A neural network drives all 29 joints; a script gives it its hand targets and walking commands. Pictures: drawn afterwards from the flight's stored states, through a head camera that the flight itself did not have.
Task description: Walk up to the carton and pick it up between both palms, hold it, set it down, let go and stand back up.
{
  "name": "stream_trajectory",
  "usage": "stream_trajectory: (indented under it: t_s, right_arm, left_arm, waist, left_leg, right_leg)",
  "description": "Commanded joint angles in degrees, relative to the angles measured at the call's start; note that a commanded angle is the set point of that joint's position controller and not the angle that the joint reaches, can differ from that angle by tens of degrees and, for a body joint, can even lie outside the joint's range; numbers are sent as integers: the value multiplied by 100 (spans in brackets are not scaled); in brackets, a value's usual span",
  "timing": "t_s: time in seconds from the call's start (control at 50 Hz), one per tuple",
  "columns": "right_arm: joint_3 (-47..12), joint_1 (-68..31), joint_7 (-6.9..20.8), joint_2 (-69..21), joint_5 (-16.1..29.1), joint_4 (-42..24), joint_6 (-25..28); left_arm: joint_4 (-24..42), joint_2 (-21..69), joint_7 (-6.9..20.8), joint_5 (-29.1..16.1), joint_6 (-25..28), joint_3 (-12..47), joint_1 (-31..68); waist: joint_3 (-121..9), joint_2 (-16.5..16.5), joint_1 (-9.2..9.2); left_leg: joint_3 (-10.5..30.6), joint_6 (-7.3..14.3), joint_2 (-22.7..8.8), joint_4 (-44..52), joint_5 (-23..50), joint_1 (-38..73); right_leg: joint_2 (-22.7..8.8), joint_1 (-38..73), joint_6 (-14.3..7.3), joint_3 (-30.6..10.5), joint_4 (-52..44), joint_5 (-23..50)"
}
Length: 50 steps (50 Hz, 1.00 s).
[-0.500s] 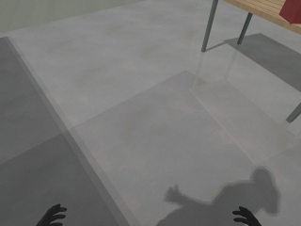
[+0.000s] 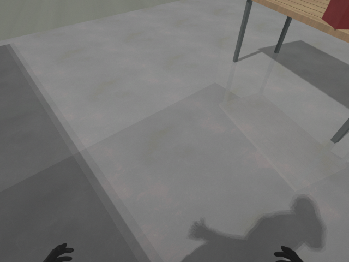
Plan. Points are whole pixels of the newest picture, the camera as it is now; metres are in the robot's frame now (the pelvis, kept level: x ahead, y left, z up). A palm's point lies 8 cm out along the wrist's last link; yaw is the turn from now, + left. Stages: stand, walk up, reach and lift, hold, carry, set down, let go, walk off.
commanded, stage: stand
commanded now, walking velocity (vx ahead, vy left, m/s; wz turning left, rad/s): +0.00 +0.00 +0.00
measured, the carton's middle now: out of the picture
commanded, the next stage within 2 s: walk up in 0.92 s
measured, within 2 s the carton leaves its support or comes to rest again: neither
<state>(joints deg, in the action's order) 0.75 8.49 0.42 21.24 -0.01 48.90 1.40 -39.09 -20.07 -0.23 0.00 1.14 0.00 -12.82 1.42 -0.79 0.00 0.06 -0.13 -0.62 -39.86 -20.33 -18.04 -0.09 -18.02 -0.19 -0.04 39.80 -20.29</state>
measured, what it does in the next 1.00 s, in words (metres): stands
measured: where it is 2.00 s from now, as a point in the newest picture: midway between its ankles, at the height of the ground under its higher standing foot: outside the picture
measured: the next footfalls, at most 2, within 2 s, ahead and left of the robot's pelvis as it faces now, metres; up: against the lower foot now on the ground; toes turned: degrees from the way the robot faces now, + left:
right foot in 1.46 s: +0.07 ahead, -0.23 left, +0.00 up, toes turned -21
left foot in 1.84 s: +0.35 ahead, -0.06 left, +0.00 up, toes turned -29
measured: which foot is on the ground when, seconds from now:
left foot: down 0.00-1.00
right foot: down 0.00-1.00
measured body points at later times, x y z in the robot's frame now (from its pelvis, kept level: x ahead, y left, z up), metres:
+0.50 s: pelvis -0.01 +0.00 +0.00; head -0.01 +0.00 +0.45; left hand +0.12 +0.30 -0.10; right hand +0.12 -0.30 -0.11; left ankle +0.01 +0.12 -0.72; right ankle +0.01 -0.12 -0.72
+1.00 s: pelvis -0.01 +0.01 +0.01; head -0.01 +0.02 +0.46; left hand +0.09 +0.31 -0.10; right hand +0.10 -0.29 -0.11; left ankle +0.01 +0.12 -0.72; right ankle +0.01 -0.12 -0.72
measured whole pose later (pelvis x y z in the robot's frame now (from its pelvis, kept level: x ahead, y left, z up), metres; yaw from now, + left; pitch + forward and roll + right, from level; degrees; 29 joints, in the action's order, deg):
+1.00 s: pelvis -0.01 +0.01 +0.01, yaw +0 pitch -1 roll -1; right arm 0.4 5.9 0.6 20.9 0.0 57.5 1.4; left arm -47.6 -20.4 0.1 0.0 1.2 0.0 -12.6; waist 1.4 -0.8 0.0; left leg 0.0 0.6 -0.6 -37.0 -17.7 -18.0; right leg -0.1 -16.9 0.7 0.0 34.4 -16.2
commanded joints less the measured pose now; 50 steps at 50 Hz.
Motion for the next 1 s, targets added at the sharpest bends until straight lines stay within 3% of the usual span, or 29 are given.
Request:
stream_trajectory:
  t_s: [0.0,0.02,0.06,0.12,0.16,0.2,0.22,0.24,0.26,0.28,0.36,0.38,0.44,0.48,0.52,0.54,0.56,0.58,0.6,0.62,0.68,0.7,0.72,0.76,0.78,0.84,0.88,0.9,0.98]
  right_arm:
    - [213,-205,-29,980,-146,-208,131]
    - [228,-347,-45,1048,-145,-220,140]
    - [238,-473,-53,1064,-140,-240,132]
    - [279,-340,-46,1132,-92,-105,94]
    - [266,-403,-45,1094,-137,-100,117]
    - [267,-577,-68,1192,-100,-88,99]
    - [255,-712,-17,1062,-107,-125,120]
    - [201,-659,-14,1005,-94,-41,107]
    - [207,-454,-4,977,-158,-27,133]
    - [244,-524,-45,1018,-147,-19,112]
    - [179,-514,-56,886,-129,65,122]
    - [274,-486,-39,1147,-130,133,130]
    - [207,-440,7,1093,-127,169,143]
    - [250,-473,-23,1149,-141,258,94]
    - [228,-501,-9,1012,-87,224,136]
    - [271,-567,-39,1197,-121,300,157]
    - [233,-577,-29,1110,-81,232,144]
    - [241,-645,-23,1191,-130,321,139]
    - [214,-529,-17,1076,-133,344,121]
    - [208,-482,5,1086,-132,433,123]
    - [213,-502,-15,1032,-125,445,99]
    - [169,-813,-2,1022,-144,368,102]
    - [222,-744,-39,1056,-143,361,95]
    - [220,-797,-25,1178,-87,430,125]
    - [191,-626,-4,1069,-88,478,111]
    - [219,-668,-3,1115,-106,551,123]
    - [197,-580,-36,1135,-86,610,97]
    - [196,-622,-41,1071,-137,591,131]
    - [217,-598,-42,1087,-83,643,118]
  left_arm:
    - [-67,-1232,-35,73,254,-332,488]
    - [-106,-1248,-40,135,239,-384,516]
    - [-88,-1167,-24,75,259,-355,391]
    - [-305,-1224,-30,78,188,-355,364]
    - [-181,-1179,-38,150,212,-370,524]
    - [-323,-1096,-9,88,195,-315,397]
    - [-280,-1151,-24,96,195,-311,448]
    - [-321,-1244,-35,140,213,-299,538]
    - [-276,-1250,-35,101,202,-333,549]
    - [-323,-1288,-51,151,201,-338,595]
    - [-442,-1210,-40,85,280,-309,581]
    - [-410,-1149,-35,85,263,-300,568]
    - [-507,-1202,-16,64,250,-321,499]
    - [-563,-1221,-31,59,213,-347,361]
    - [-530,-1135,-9,126,210,-293,641]
    - [-621,-1041,-30,74,210,-303,448]
    - [-645,-1168,-38,103,194,-293,598]
    - [-705,-1167,-19,100,184,-286,434]
    - [-648,-1223,-26,68,203,-321,543]
    - [-642,-1128,-31,105,155,-300,584]
    - [-759,-1291,-7,118,172,-364,382]
    - [-725,-1160,8,79,158,-292,472]
    - [-746,-1180,21,80,168,-295,479]
    - [-764,-1051,25,81,177,-248,490]
    - [-853,-1226,-7,121,161,-305,452]
    - [-921,-1064,-22,93,171,-221,522]
    - [-875,-1012,-33,40,160,-253,487]
    - [-940,-1184,-3,70,187,-315,496]
    - [-955,-1070,4,73,203,-309,489]
  waist:
    - [-186,410,-64]
    - [-106,66,-31]
    - [-20,46,41]
    - [-88,433,-23]
    - [-248,160,-42]
    - [-98,281,58]
    - [19,94,59]
    - [54,299,-57]
    - [-76,498,-9]
    - [-46,344,-132]
    - [36,259,-84]
    - [-152,331,17]
    - [-50,66,-10]
    - [28,266,126]
    - [-136,616,-74]
    - [-60,243,41]
    - [-170,319,-51]
    - [-95,80,12]
    - [-78,307,29]
    - [162,-53,-29]
    - [-109,147,-11]
    - [171,297,108]
    - [84,56,20]
    - [279,-125,20]
    - [37,252,-4]
    - [-93,188,-11]
    - [185,-148,9]
    - [-133,58,-23]
    - [-523,-33,22]
  left_leg:
    - [577,432,-383,885,731,214]
    - [484,380,-393,911,725,168]
    - [542,439,-439,948,924,101]
    - [466,373,-407,923,977,292]
    - [453,384,-382,964,678,212]
    - [648,427,-437,1043,801,163]
    - [588,446,-456,1065,482,90]
    - [569,400,-385,1022,393,131]
    - [590,437,-434,1053,405,273]
    - [456,401,-380,970,616,310]
    - [507,414,-442,1013,919,267]
    - [511,410,-486,978,885,310]
    - [578,454,-468,1108,996,255]
    - [627,452,-481,1161,1072,126]
    - [509,344,-431,1186,724,285]
    - [684,417,-459,1293,607,303]
    - [562,360,-451,1247,830,284]
    - [707,416,-490,1239,734,329]
    - [634,364,-511,1317,633,298]
    - [683,373,-505,1377,497,182]
    - [822,439,-535,1528,78,67]
    - [826,465,-602,1524,-46,-101]
    - [649,406,-496,1558,90,15]
    - [813,353,-559,1665,-32,-37]
    - [871,425,-554,1640,-81,96]
    - [779,413,-610,1576,221,313]
    - [746,358,-543,1680,-47,3]
    - [830,361,-580,1802,227,206]
    - [714,308,-659,1543,1046,484]
  right_leg:
    - [-599,-90,-400,-807,-1237,618]
    - [-553,-182,-341,-716,-1240,584]
    - [-493,-116,-351,-640,-1046,882]
    - [-644,-25,-399,-771,-1189,1044]
    - [-563,57,-357,-701,-1200,761]
    - [-547,-67,-356,-651,-1198,816]
    - [-527,-32,-356,-674,-1313,635]
    - [-629,-116,-413,-893,-1526,370]
    - [-646,-157,-356,-855,-1417,525]
    - [-644,-88,-380,-911,-1365,623]
    - [-644,-73,-307,-878,-1445,811]
    - [-640,-10,-307,-749,-1321,875]
    - [-590,108,-305,-758,-1214,1049]
    - [-567,159,-352,-750,-1274,953]
    - [-627,16,-329,-686,-1470,818]
    - [-578,194,-299,-679,-1369,1070]
    - [-578,157,-273,-639,-1409,932]
    - [-578,67,-307,-715,-1408,694]
    - [-532,-52,-273,-628,-1376,492]
    - [-554,-64,-281,-686,-1430,460]
    - [-377,246,-245,-513,-1368,295]
    - [-462,159,-246,-559,-1473,321]
    - [-536,193,-204,-651,-1563,432]
    - [-527,45,-245,-590,-1530,530]
    - [-593,187,-258,-752,-1614,403]
    - [-560,224,-274,-614,-1607,606]
    - [-563,81,-238,-730,-1605,714]
    - [-509,361,-214,-584,-1494,565]
    - [-605,663,-214,-510,-1567,1194]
